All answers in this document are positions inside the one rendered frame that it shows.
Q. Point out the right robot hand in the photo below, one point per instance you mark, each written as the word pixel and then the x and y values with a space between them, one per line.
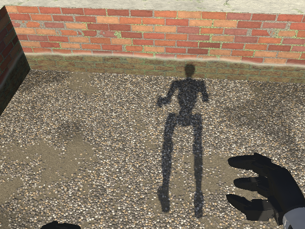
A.
pixel 275 183

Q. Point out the right robot forearm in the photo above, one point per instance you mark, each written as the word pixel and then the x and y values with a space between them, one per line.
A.
pixel 294 219

